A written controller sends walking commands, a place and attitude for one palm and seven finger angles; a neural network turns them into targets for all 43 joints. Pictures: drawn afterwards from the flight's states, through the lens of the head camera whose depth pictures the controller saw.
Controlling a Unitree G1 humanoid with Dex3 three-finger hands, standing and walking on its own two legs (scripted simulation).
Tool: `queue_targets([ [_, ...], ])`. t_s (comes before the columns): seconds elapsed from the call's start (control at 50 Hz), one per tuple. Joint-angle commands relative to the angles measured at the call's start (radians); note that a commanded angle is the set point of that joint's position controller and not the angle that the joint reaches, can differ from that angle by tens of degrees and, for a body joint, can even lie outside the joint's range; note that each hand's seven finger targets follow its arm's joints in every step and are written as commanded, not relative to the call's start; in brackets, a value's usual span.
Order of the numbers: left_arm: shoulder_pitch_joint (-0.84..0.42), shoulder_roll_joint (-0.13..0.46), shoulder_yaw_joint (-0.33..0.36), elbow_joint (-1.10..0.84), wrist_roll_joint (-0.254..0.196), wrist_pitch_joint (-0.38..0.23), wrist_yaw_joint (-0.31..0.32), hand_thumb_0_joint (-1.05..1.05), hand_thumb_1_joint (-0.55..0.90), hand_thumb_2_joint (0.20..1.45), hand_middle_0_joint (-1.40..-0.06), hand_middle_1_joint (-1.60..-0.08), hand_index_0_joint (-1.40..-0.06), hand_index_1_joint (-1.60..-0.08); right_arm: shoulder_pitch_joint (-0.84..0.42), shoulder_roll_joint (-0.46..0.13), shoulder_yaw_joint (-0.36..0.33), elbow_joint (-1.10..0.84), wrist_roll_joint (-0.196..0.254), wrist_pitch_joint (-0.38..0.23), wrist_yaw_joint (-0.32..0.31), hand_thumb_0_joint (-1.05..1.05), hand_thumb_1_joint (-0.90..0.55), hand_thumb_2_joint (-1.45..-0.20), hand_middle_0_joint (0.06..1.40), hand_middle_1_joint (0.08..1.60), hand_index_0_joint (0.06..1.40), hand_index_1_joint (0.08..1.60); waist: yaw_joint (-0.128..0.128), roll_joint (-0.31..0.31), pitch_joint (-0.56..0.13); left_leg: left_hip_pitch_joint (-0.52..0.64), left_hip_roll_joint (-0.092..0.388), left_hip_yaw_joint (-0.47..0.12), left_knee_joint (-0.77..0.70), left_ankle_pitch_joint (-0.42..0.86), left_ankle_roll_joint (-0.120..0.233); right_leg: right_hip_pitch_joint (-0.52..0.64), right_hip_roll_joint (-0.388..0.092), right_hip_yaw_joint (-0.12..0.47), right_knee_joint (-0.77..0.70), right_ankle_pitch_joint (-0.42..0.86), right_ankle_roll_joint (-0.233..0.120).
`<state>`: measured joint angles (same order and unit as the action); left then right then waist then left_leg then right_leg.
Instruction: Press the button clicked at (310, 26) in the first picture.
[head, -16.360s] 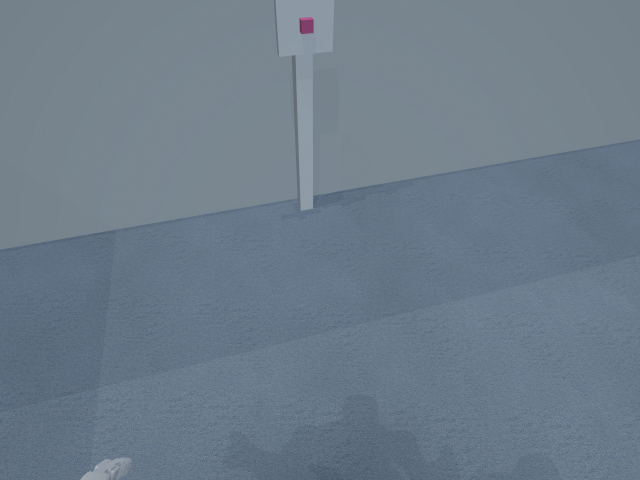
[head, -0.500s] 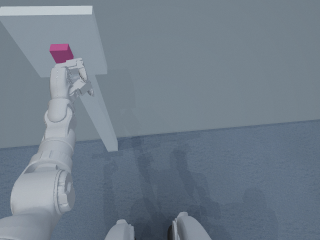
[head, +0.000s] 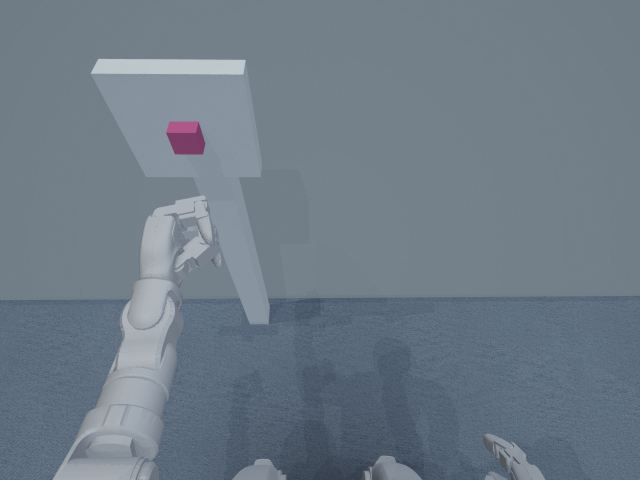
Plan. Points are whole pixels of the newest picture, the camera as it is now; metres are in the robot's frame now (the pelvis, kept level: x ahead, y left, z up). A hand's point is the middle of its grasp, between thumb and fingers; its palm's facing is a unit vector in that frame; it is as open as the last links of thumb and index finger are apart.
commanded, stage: draw the hand back to the body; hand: left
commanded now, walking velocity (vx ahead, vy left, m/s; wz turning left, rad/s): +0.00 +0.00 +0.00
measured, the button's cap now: (187, 136) +0.54 +0.19 +0.09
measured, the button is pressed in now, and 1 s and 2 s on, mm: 0 0 0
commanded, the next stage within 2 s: step back with the hand held close in 1.56 s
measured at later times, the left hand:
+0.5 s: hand (161, 270) +0.32 +0.18 +0.11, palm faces +0.05 -1.00 -0.04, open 3.1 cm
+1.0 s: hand (45, 322) +0.24 +0.22 +0.17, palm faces +0.31 -0.90 -0.31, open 3.1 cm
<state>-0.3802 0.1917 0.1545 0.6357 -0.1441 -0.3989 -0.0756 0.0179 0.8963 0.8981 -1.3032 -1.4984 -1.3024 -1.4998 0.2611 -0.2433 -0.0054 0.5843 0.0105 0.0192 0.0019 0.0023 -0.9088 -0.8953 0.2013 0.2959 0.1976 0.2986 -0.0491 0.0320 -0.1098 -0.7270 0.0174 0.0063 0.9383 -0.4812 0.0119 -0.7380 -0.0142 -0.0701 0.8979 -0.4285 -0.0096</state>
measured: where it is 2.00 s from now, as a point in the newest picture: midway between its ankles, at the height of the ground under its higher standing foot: outside the picture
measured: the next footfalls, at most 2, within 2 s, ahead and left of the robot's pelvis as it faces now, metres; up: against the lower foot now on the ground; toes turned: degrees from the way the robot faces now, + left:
none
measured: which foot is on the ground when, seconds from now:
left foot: down 0.00-1.00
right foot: down 0.00-1.00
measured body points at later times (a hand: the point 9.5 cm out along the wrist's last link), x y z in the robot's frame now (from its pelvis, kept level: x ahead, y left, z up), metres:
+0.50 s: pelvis -0.01 +0.00 +0.02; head +0.02 -0.01 +0.47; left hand +0.31 +0.23 +0.11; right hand +0.11 -0.26 -0.08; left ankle -0.02 +0.11 -0.69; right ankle +0.00 -0.12 -0.69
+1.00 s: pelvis +0.02 +0.01 +0.05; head +0.01 -0.02 +0.50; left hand +0.22 +0.27 +0.19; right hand +0.22 -0.20 -0.03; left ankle -0.02 +0.11 -0.69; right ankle +0.00 -0.12 -0.69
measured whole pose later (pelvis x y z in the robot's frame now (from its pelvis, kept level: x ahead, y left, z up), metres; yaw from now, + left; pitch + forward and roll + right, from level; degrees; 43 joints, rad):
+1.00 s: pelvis +0.02 +0.01 +0.05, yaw +1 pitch -2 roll -1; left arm 0.36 0.29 0.15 -0.28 -0.06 -0.04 0.10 0.02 0.89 0.90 -1.30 -1.50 -1.30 -1.50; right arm 0.18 -0.22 0.06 0.58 0.00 -0.08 -0.08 0.01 -0.91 -0.90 0.20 0.30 0.20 0.30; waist 0.06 0.07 0.00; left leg -0.11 -0.01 0.01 0.45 -0.31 0.02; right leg -0.13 -0.02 -0.07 0.43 -0.27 0.00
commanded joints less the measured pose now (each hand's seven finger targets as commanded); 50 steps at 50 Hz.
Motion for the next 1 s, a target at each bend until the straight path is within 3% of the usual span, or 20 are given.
queue_targets([
  [0.0, -0.445, 0.176, 0.061, -0.167, 0.013, -0.073, 0.019, 0.0, 0.9, 0.9, -1.3, -1.5, -1.3, -1.5, 0.074, -0.134, -0.044, -0.068, 0.001, -0.031, -0.016, 0.0, -0.9, -0.9, 0.2, 0.3, 0.2, 0.3, -0.048, -0.011, -0.334, 0.15, -0.018, -0.019, -0.091, 0.337, -0.003, 0.172, 0.022, 0.039, -0.062, 0.354, -0.008],
  [0.06, -0.463, 0.191, 0.069, -0.182, 0.015, -0.085, 0.021, 0.0, 0.9, 0.9, -1.3, -1.5, -1.3, -1.5, 0.066, -0.131, -0.041, -0.075, -0.001, -0.036, -0.019, 0.0, -0.9, -0.9, 0.2, 0.3, 0.2, 0.3, -0.037, 0.038, -0.408, 0.181, -0.018, -0.019, -0.084, 0.373, -0.007, 0.188, 0.022, 0.043, -0.048, 0.37, -0.011],
  [0.1, -0.374, 0.227, 0.105, -0.245, 0.003, -0.083, 0.016, 0.0, 0.9, 0.9, -1.3, -1.5, -1.3, -1.5, 0.059, -0.132, -0.04, -0.103, 0.001, -0.039, -0.016, 0.0, -0.9, -0.9, 0.2, 0.3, 0.2, 0.3, 0.007, 0.056, -0.466, 0.216, -0.02, -0.014, -0.106, 0.409, -0.009, 0.268, 0.023, 0.046, -0.057, 0.405, -0.016],
  [0.12, -0.297, 0.24, 0.118, -0.266, -0.003, -0.075, 0.011, 0.0, 0.9, 0.9, -1.3, -1.5, -1.3, -1.5, 0.059, -0.134, -0.041, -0.119, 0.004, -0.038, -0.015, 0.0, -0.9, -0.9, 0.2, 0.3, 0.2, 0.3, 0.022, 0.033, -0.501, 0.232, -0.019, -0.016, -0.116, 0.441, -0.007, 0.309, 0.027, 0.044, -0.06, 0.431, -0.018],
  [0.14, -0.237, 0.217, 0.104, -0.292, -0.013, -0.062, 0.004, 0.0, 0.9, 0.9, -1.3, -1.5, -1.3, -1.5, 0.05, -0.127, -0.038, -0.136, 0.01, -0.037, -0.014, 0.0, -0.9, -0.9, 0.2, 0.3, 0.2, 0.3, 0.03, 0.039, -0.502, 0.242, -0.018, -0.008, -0.131, 0.458, -0.007, 0.338, 0.026, 0.044, -0.071, 0.454, -0.017],
  [0.16, -0.2, 0.23, 0.116, -0.321, -0.023, -0.046, 0.0, 0.0, 0.9, 0.9, -1.3, -1.5, -1.3, -1.5, 0.042, -0.127, -0.037, -0.146, 0.015, -0.037, -0.015, 0.0, -0.9, -0.9, 0.2, 0.3, 0.2, 0.3, 0.032, 0.013, -0.483, 0.229, -0.018, -0.001, -0.142, 0.446, -0.002, 0.364, 0.027, 0.045, -0.087, 0.467, -0.013],
  [0.22, -0.12, 0.224, 0.117, -0.301, -0.049, 0.017, -0.02, 0.0, 0.9, 0.9, -1.3, -1.5, -1.3, -1.5, 0.025, -0.132, -0.031, -0.159, 0.029, -0.034, -0.026, 0.0, -0.9, -0.9, 0.2, 0.3, 0.2, 0.3, 0.019, -0.101, -0.33, 0.155, -0.016, 0.005, -0.192, 0.331, 0.006, 0.384, 0.028, 0.042, -0.146, 0.403, -0.004],
  [0.26, -0.111, 0.233, 0.119, -0.314, -0.063, 0.049, -0.031, 0.0, 0.9, 0.9, -1.3, -1.5, -1.3, -1.5, 0.008, -0.138, -0.027, -0.162, 0.039, -0.037, -0.035, 0.0, -0.9, -0.9, 0.2, 0.3, 0.2, 0.3, 0.011, -0.112, -0.234, 0.141, -0.017, 0.009, -0.224, 0.255, 0.01, 0.362, 0.024, 0.047, -0.189, 0.325, 0.001],
  [0.32, -0.096, 0.197, 0.079, -0.437, -0.074, 0.058, -0.047, 0.0, 0.9, 0.9, -1.3, -1.5, -1.3, -1.5, -0.019, -0.13, -0.023, -0.177, 0.044, -0.058, -0.045, 0.0, -0.9, -0.9, 0.2, 0.3, 0.2, 0.3, 0.013, -0.01, -0.221, 0.213, -0.019, 0.01, -0.252, 0.242, 0.01, 0.356, 0.022, 0.044, -0.219, 0.281, -0.007],
  [0.42, -0.028, 0.202, 0.07, -0.569, -0.093, 0.059, -0.064, 0.0, 0.9, 0.9, -1.3, -1.5, -1.3, -1.5, -0.044, -0.125, -0.017, -0.175, 0.045, -0.104, -0.058, 0.0, -0.9, -0.9, 0.2, 0.3, 0.2, 0.3, 0.014, 0.002, -0.208, 0.282, -0.015, -0.005, -0.286, 0.228, 0.012, 0.376, 0.022, 0.042, -0.255, 0.239, -0.007],
  [0.5, 0.079, 0.239, 0.111, -0.627, -0.104, 0.094, -0.08, 0.0, 0.9, 0.9, -1.3, -1.5, -1.3, -1.5, -0.078, -0.124, -0.011, -0.179, 0.049, -0.134, -0.069, 0.0, -0.9, -0.9, 0.2, 0.3, 0.2, 0.3, 0.04, 0.006, -0.19, 0.314, -0.017, -0.009, -0.317, 0.244, 0.011, 0.418, 0.017, 0.038, -0.274, 0.255, -0.008],
  [0.56, 0.166, 0.221, 0.108, -0.706, -0.118, 0.131, -0.091, 0.0, 0.9, 0.9, -1.3, -1.5, -1.3, -1.5, -0.103, -0.116, -0.006, -0.194, 0.052, -0.158, -0.07, 0.0, -0.9, -0.9, 0.2, 0.3, 0.2, 0.3, 0.053, 0.016, -0.176, 0.356, -0.018, -0.012, -0.337, 0.27, 0.011, 0.438, 0.016, 0.028, -0.288, 0.283, -0.008],
  [0.58, 0.191, 0.325, 0.086, -0.799, 0.009, 0.15, 0.015, 0.0, 0.9, 0.9, -1.3, -1.5, -1.3, -1.5, -0.129, -0.111, -0.012, -0.185, 0.041, -0.147, -0.084, 0.0, -0.9, -0.9, 0.2, 0.3, 0.2, 0.3, 0.071, -0.008, -0.161, 0.396, -0.015, -0.009, -0.382, 0.283, 0.021, 0.483, -0.012, 0.062, -0.347, 0.268, -0.018],
  [0.6, 0.261, 0.27, 0.071, -0.821, 0.022, 0.175, 0.066, 0.0, 0.9, 0.9, -1.3, -1.5, -1.3, -1.5, -0.132, -0.1, -0.007, -0.193, 0.035, -0.147, -0.092, 0.0, -0.9, -0.9, 0.2, 0.3, 0.2, 0.3, 0.06, -0.02, -0.128, 0.414, -0.013, -0.003, -0.399, 0.289, 0.022, 0.488, -0.016, 0.057, -0.369, 0.275, -0.013],
  [0.62, 0.311, 0.255, 0.058, -0.838, 0.024, 0.196, 0.087, 0.0, 0.9, 0.9, -1.3, -1.5, -1.3, -1.5, -0.137, -0.101, -0.004, -0.192, 0.034, -0.151, -0.093, 0.0, -0.9, -0.9, 0.2, 0.3, 0.2, 0.3, 0.063, -0.051, -0.092, 0.408, -0.009, -0.009, -0.408, 0.293, 0.022, 0.488, -0.013, 0.053, -0.384, 0.271, -0.012],
  [0.64, 0.36, 0.227, 0.036, -0.846, 0.035, 0.214, 0.105, 0.0, 0.9, 0.9, -1.3, -1.5, -1.3, -1.5, -0.14, -0.098, 0.001, -0.185, 0.033, -0.146, -0.094, 0.0, -0.9, -0.9, 0.2, 0.3, 0.2, 0.3, 0.061, -0.03, -0.076, 0.439, -0.008, -0.004, -0.42, 0.318, 0.023, 0.506, -0.013, 0.05, -0.391, 0.301, -0.012],
  [0.68, 0.4, 0.244, 0.055, -0.908, 0.05, 0.237, 0.134, 0.0, 0.9, 0.9, -1.3, -1.5, -1.3, -1.5, -0.144, -0.096, 0.006, -0.177, 0.028, -0.14, -0.096, 0.0, -0.9, -0.9, 0.2, 0.3, 0.2, 0.3, 0.064, 0.0, -0.064, 0.487, -0.006, -0.004, -0.444, 0.374, 0.019, 0.541, -0.011, 0.038, -0.41, 0.355, -0.014],
  [0.72, 0.431, 0.242, 0.048, -0.942, 0.06, 0.256, 0.148, 0.0, 0.9, 0.9, -1.3, -1.5, -1.3, -1.5, -0.152, -0.097, 0.009, -0.169, 0.022, -0.138, -0.098, 0.0, -0.9, -0.9, 0.2, 0.3, 0.2, 0.3, 0.066, -0.021, -0.04, 0.518, -0.004, -0.003, -0.467, 0.411, 0.021, 0.567, -0.005, 0.036, -0.437, 0.385, -0.012],
  [0.76, 0.43, 0.238, 0.048, -0.996, 0.072, 0.265, 0.162, 0.0, 0.9, 0.9, -1.3, -1.5, -1.3, -1.5, -0.153, -0.09, 0.014, -0.167, 0.017, -0.138, -0.1, 0.0, -0.9, -0.9, 0.2, 0.3, 0.2, 0.3, 0.062, 0.022, -0.04, 0.571, -0.004, 0.0, -0.49, 0.441, 0.017, 0.583, -0.004, 0.033, -0.455, 0.405, -0.012],
  [0.98, 0.69, 0.246, 0.116, -1.201, 0.088, 0.297, 0.187, 0.0, 0.9, 0.9, -1.3, -1.5, -1.3, -1.5, -0.177, -0.077, 0.018, -0.156, -0.01, -0.148, -0.08, 0.0, -0.9, -0.9, 0.2, 0.3, 0.2, 0.3, 0.096, 0.018, -0.02, 0.656, 0.003, -0.009, -0.545, 0.658, 0.005, 0.696, 0.001, 0.016, -0.501, 0.534, -0.009],
])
